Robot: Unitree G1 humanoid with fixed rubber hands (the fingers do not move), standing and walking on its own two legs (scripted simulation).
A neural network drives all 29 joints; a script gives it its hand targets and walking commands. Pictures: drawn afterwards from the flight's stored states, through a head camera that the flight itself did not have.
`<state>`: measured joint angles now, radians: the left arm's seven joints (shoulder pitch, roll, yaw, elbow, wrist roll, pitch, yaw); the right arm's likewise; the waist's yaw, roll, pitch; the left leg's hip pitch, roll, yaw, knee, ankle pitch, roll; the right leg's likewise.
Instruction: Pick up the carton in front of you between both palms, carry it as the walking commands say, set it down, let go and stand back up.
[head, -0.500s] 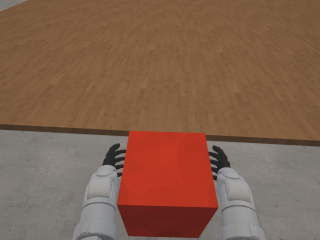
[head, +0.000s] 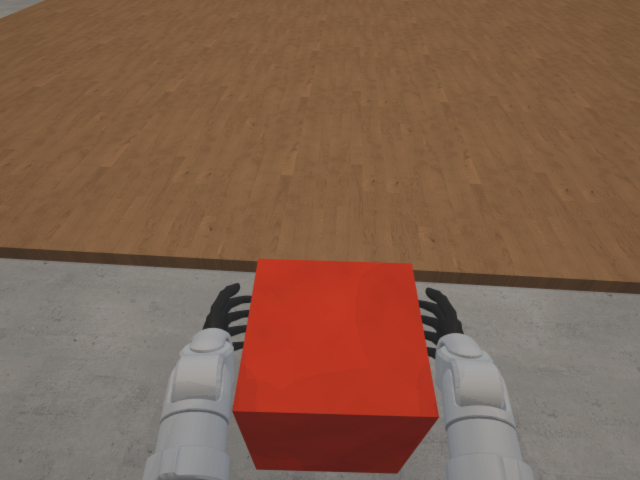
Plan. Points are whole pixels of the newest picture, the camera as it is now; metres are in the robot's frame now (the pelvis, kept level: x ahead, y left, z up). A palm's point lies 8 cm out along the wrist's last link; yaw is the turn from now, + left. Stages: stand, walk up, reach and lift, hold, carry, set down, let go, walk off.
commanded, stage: reach and lift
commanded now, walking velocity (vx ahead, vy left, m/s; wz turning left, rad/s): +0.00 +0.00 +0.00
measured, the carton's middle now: (330, 370) +0.29 +0.00 -0.04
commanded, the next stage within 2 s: hold in 0.28 s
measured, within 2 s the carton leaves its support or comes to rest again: neither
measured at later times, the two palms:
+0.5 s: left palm (211, 338) +0.28 +0.15 +0.05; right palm (452, 344) +0.28 -0.15 +0.05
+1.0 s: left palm (212, 339) +0.28 +0.15 +0.05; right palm (453, 343) +0.28 -0.15 +0.05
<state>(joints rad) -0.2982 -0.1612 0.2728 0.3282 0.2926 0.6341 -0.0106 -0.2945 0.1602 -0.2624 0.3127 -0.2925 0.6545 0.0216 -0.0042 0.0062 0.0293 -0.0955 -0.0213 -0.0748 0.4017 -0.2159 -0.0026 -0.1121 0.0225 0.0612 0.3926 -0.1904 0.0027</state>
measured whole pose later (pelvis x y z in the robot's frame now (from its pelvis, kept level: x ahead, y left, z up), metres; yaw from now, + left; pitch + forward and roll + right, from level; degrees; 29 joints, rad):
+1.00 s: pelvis -0.01 +0.00 +0.00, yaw +0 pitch -8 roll +0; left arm -0.29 -0.16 0.26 0.24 0.28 0.74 -0.01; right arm -0.29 0.16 -0.24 0.23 -0.28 0.76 0.02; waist 0.00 0.01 0.05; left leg -0.04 -0.02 -0.08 0.38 -0.20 0.00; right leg -0.06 0.02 0.06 0.38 -0.18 0.00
